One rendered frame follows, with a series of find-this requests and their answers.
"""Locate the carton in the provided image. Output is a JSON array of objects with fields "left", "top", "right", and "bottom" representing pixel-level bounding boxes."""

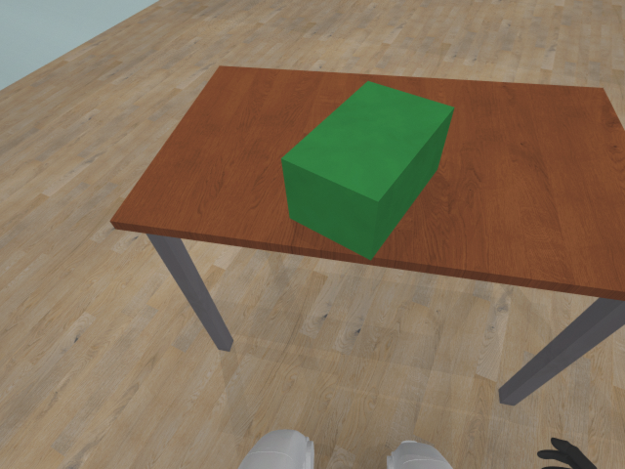
[{"left": 281, "top": 81, "right": 454, "bottom": 260}]

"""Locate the robot right hand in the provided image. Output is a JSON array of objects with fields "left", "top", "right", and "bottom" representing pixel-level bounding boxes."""
[{"left": 537, "top": 438, "right": 597, "bottom": 469}]

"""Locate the robot thigh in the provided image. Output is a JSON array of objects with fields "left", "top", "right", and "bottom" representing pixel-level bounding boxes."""
[
  {"left": 387, "top": 443, "right": 453, "bottom": 469},
  {"left": 238, "top": 429, "right": 314, "bottom": 469}
]

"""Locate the left robot thigh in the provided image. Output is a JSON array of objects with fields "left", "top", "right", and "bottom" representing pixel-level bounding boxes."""
[{"left": 238, "top": 429, "right": 314, "bottom": 469}]

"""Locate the right robot thigh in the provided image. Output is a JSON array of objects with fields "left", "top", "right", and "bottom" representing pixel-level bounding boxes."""
[{"left": 387, "top": 443, "right": 453, "bottom": 469}]

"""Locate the table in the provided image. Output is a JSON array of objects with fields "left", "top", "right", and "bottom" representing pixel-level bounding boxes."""
[{"left": 110, "top": 65, "right": 625, "bottom": 406}]

